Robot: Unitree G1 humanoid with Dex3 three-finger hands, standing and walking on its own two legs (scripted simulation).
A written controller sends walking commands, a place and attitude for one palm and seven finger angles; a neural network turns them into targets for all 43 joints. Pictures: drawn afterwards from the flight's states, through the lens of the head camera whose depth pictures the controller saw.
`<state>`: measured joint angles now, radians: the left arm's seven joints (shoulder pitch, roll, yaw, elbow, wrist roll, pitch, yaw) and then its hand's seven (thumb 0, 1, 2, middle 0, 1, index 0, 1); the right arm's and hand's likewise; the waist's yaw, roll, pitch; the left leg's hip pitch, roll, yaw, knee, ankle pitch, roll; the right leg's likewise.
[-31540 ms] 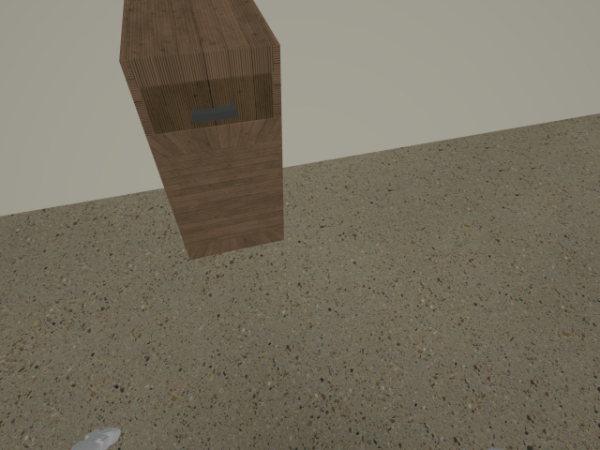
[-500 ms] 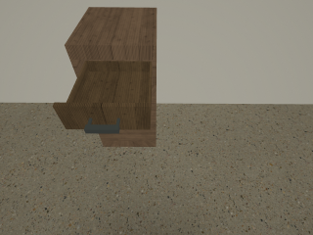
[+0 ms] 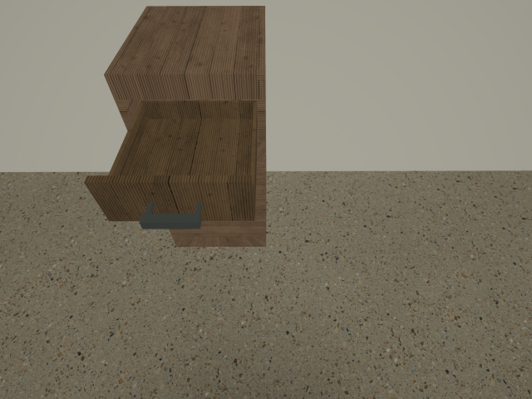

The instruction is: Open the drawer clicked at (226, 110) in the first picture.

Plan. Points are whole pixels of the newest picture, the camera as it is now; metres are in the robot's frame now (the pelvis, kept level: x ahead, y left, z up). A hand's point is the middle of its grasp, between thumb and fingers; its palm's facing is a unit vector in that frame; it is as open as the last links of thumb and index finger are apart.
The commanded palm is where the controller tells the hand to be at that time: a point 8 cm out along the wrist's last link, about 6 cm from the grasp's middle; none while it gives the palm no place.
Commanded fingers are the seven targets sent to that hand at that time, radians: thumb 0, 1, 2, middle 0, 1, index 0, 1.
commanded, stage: look to check the result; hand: left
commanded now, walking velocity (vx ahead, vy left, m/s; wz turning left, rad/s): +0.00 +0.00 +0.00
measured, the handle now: (173, 213) +0.49 +0.24 -0.09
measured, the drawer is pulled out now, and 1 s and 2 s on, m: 0.30 0.30 0.30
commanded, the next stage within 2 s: stand and wait in 0.18 s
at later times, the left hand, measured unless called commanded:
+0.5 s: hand out of the picture +0.00 +0.15 -0.17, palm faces +0.04 -0.98 -0.19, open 7.4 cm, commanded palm none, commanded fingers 0.00 0.90 0.90 -0.20 -0.30 -0.20 -0.30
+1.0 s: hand out of the picture +0.02 +0.15 -0.17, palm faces +0.04 -0.98 -0.21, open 7.3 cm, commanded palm none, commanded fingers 0.00 0.90 0.90 -0.20 -0.30 -0.20 -0.30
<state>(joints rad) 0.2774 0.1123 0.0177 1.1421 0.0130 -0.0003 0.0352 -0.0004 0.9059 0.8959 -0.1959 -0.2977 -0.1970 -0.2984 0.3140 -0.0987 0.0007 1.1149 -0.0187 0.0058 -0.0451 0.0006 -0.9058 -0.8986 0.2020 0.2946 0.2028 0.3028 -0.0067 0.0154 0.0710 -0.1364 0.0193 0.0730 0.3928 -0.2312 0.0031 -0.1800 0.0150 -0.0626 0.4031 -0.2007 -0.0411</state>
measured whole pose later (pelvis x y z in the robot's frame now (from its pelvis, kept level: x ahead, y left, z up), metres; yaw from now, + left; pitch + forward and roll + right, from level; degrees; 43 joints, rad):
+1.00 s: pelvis +0.03 -0.02 +0.00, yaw +0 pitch -1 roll +0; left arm 0.27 0.13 0.02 1.14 0.01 -0.01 0.04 0.01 0.92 0.90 -0.20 -0.30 -0.20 -0.30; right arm 0.29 -0.12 0.00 1.12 -0.02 0.01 -0.05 0.00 -0.91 -0.90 0.20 0.29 0.20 0.30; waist -0.01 0.02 0.07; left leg -0.09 0.05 0.06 0.37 -0.25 -0.03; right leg -0.13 0.05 -0.07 0.38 -0.23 -0.07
